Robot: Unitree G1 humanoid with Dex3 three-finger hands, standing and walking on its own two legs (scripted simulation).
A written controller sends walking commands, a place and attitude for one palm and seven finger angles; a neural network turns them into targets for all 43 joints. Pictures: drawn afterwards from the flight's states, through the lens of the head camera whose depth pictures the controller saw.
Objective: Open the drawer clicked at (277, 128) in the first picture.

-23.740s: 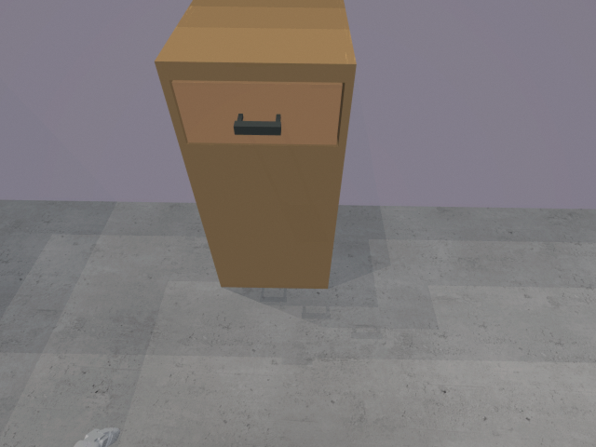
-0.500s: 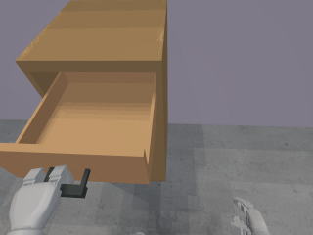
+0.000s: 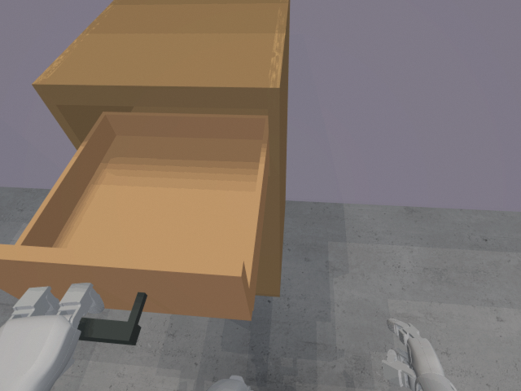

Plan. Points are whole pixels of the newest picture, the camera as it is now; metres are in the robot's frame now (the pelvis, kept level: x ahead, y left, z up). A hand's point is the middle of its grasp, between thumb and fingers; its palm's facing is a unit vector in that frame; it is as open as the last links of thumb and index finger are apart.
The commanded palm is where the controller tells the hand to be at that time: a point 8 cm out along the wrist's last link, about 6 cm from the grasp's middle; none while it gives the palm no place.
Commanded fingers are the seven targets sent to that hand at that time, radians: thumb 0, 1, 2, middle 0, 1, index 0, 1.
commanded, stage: open the thumb to release the handle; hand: left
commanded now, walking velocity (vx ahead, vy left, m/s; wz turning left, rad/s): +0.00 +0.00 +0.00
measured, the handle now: (102, 313) +0.20 +0.24 +0.06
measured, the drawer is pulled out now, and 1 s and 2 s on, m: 0.30 0.29 0.29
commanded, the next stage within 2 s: lift the hand off the handle in 0.40 s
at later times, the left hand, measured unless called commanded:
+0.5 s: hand (64, 353) +0.15 +0.28 +0.03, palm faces +0.00 -0.05 -1.00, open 13.0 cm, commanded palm +0.13 +0.26 +0.09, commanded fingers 0.00 -0.50 0.30 -0.30 -1.20 -0.30 -1.20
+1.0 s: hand (74, 345) +0.16 +0.26 +0.05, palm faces +0.02 -0.08 -1.00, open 13.4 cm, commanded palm +0.14 +0.26 +0.12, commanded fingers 0.00 -0.50 0.30 -0.30 -1.20 -0.30 -1.20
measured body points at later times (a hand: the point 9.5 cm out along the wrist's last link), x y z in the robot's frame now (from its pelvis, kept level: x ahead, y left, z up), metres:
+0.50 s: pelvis -0.01 +0.01 +0.00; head +0.02 -0.01 +0.45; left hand +0.14 +0.28 +0.09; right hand +0.19 -0.22 -0.10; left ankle +0.02 +0.11 -0.68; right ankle -0.04 -0.10 -0.68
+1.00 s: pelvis -0.01 +0.01 +0.01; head +0.01 -0.02 +0.46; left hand +0.15 +0.26 +0.11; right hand +0.20 -0.20 -0.09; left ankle +0.02 +0.11 -0.68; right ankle -0.04 -0.10 -0.68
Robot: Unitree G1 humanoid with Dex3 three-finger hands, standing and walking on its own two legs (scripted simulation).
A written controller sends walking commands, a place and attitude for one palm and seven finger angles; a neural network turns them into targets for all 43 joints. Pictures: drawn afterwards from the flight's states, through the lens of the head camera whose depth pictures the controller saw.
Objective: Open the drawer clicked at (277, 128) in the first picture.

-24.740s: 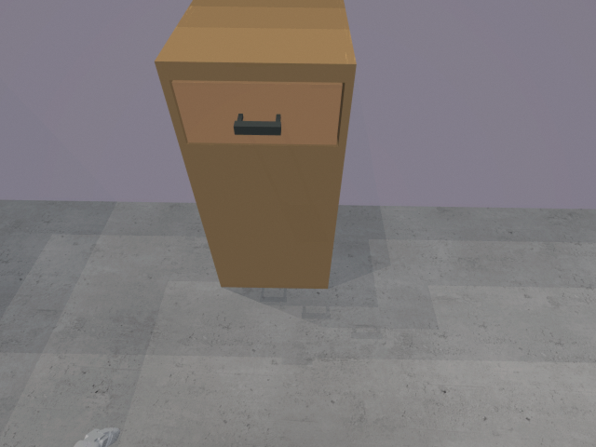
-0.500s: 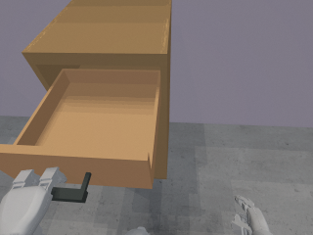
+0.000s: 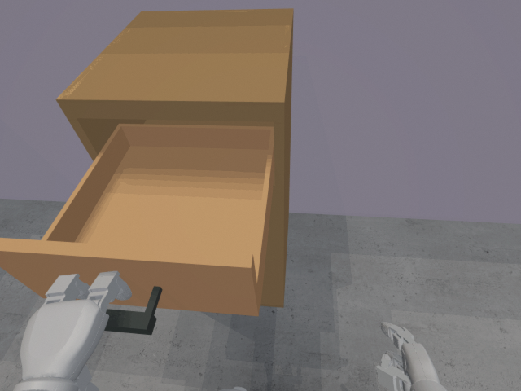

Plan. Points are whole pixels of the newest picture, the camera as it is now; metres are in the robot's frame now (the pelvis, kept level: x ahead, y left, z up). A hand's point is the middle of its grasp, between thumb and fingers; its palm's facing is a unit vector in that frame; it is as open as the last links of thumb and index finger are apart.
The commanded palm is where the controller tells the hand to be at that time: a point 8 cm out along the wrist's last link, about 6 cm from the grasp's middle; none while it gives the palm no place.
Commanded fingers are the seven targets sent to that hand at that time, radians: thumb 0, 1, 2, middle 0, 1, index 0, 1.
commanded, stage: lift the hand off the handle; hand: left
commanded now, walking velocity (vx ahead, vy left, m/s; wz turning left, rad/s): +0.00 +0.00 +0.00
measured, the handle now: (121, 305) +0.21 +0.23 +0.05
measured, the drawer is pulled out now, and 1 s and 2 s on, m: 0.29 0.29 0.29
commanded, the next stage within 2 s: draw the hand back to the body in 1.10 s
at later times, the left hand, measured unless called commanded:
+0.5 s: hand (62, 317) +0.17 +0.26 +0.11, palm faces +0.05 -0.08 -1.00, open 13.4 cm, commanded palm +0.15 +0.26 +0.18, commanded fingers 0.00 -0.50 0.30 -0.30 -1.20 -0.30 -1.20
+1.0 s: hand (36, 275) +0.19 +0.26 +0.19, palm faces +0.10 -0.06 -0.99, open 13.8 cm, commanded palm +0.15 +0.25 +0.25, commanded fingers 0.00 -0.50 0.30 -0.30 -1.20 -0.30 -1.20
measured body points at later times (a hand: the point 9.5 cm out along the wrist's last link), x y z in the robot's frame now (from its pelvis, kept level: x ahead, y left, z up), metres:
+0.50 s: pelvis +0.01 +0.00 +0.02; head +0.01 -0.04 +0.47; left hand +0.16 +0.26 +0.17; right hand +0.23 -0.21 -0.06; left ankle +0.03 +0.10 -0.69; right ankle -0.03 -0.10 -0.69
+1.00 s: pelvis +0.01 +0.01 +0.04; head +0.00 -0.04 +0.49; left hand +0.18 +0.26 +0.24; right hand +0.24 -0.19 -0.04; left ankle +0.03 +0.10 -0.69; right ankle -0.03 -0.10 -0.69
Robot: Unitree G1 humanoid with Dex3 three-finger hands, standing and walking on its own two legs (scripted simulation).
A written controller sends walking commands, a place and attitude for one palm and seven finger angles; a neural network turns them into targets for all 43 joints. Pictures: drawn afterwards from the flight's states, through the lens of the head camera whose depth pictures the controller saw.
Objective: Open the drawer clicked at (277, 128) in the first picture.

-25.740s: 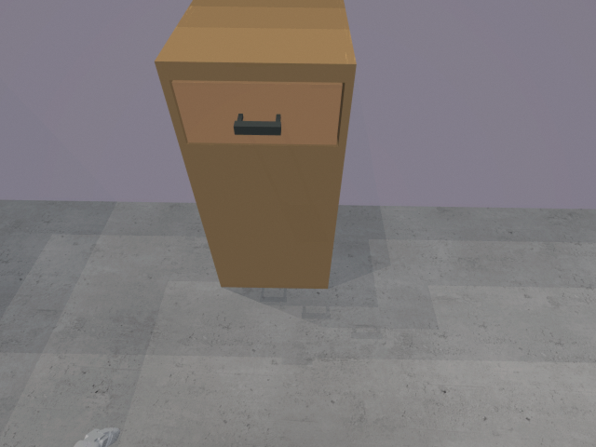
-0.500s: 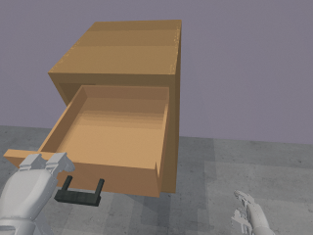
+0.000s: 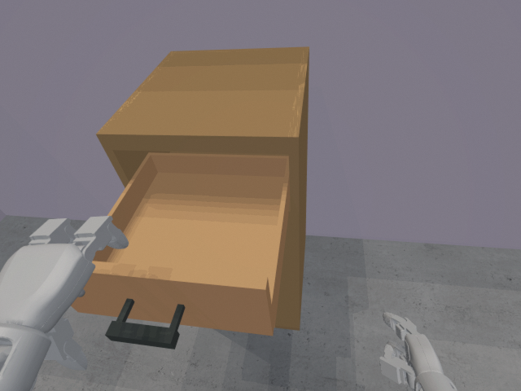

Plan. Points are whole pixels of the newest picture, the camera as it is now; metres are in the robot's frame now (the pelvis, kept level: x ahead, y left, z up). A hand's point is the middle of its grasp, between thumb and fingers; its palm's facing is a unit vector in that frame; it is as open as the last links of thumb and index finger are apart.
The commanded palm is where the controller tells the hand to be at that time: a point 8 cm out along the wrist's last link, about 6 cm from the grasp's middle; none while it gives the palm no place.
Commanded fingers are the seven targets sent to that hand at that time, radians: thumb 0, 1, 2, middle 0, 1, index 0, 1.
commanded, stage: lift the hand off the handle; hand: left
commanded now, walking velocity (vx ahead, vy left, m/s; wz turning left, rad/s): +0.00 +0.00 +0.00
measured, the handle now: (148, 321) +0.21 +0.22 +0.01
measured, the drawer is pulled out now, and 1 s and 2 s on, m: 0.29 0.29 0.29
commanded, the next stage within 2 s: draw the hand back to the body in 0.10 s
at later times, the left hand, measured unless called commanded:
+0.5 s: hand (65, 304) +0.16 +0.26 +0.15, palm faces +0.08 -0.08 -0.99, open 13.8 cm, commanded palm +0.13 +0.26 +0.21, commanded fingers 0.00 -0.50 0.30 -0.30 -1.20 -0.30 -1.20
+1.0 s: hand (89, 281) +0.18 +0.23 +0.17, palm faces +0.37 -0.83 -0.42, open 13.4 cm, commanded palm +0.13 +0.27 +0.20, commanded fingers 0.00 -0.12 0.47 -0.27 -0.95 -0.27 -0.95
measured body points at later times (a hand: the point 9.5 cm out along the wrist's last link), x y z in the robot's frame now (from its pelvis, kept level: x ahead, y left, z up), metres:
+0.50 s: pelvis +0.00 +0.00 +0.00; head -0.01 -0.03 +0.45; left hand +0.15 +0.26 +0.20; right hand +0.23 -0.19 -0.08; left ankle +0.01 +0.10 -0.73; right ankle -0.05 -0.11 -0.73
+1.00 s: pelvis +0.00 +0.00 +0.00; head -0.01 -0.01 +0.45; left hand +0.16 +0.27 +0.20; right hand +0.20 -0.20 -0.07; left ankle +0.01 +0.10 -0.73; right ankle -0.05 -0.11 -0.73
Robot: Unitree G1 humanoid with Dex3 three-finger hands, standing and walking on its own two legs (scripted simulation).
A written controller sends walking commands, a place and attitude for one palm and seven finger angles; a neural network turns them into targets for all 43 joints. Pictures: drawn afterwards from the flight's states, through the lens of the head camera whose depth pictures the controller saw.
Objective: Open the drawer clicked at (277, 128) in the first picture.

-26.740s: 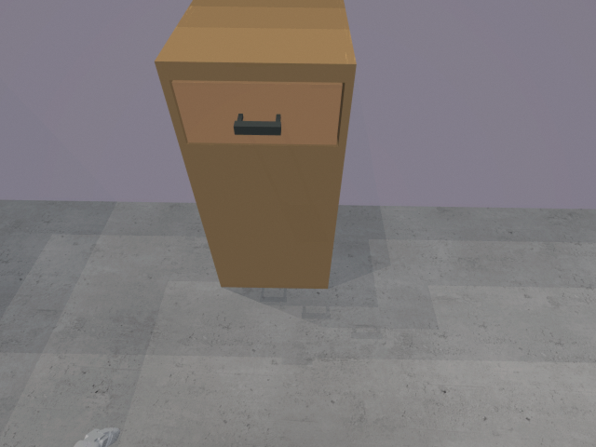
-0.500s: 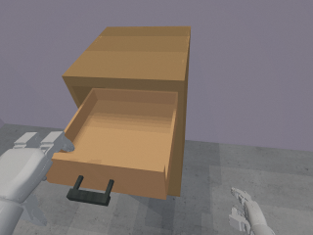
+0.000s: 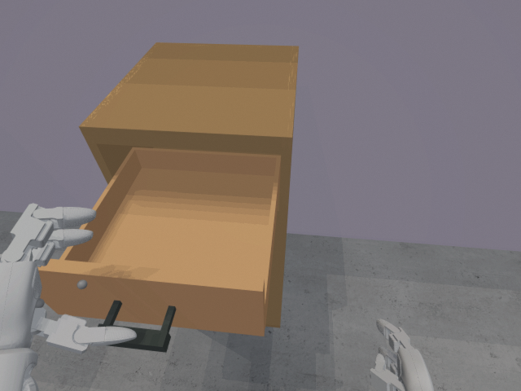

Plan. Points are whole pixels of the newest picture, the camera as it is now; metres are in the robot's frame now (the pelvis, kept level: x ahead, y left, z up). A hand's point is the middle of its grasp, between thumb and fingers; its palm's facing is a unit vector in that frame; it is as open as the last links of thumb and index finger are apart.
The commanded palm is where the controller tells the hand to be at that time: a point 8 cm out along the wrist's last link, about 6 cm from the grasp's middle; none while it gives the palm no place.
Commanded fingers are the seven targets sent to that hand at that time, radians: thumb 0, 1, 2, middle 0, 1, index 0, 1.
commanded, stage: draw the hand back to the body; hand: left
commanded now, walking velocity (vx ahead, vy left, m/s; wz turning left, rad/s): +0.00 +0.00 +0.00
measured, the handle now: (137, 323) +0.20 +0.22 +0.01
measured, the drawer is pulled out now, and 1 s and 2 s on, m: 0.29 0.29 0.29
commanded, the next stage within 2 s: step back with the hand held close in 0.80 s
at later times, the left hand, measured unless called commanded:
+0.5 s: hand (95, 273) +0.19 +0.21 +0.17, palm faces +0.40 -0.82 -0.41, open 9.5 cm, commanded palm +0.14 +0.25 +0.19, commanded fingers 0.00 0.76 0.84 -0.21 -0.39 -0.21 -0.39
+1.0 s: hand (100, 269) +0.19 +0.20 +0.18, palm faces +0.40 -0.80 -0.46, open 7.4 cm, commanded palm +0.13 +0.24 +0.19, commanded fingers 0.00 0.90 0.90 -0.20 -0.30 -0.20 -0.30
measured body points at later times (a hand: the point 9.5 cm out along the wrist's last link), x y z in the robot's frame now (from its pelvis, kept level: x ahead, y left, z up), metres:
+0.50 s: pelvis +0.01 -0.03 +0.00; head +0.00 -0.06 +0.45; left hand +0.16 +0.25 +0.20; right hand +0.21 -0.24 -0.08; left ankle +0.01 +0.09 -0.74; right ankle -0.05 -0.11 -0.74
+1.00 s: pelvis +0.01 -0.04 +0.00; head +0.01 -0.07 +0.45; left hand +0.17 +0.24 +0.21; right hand +0.21 -0.26 -0.09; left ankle +0.01 +0.09 -0.73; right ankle -0.05 -0.11 -0.74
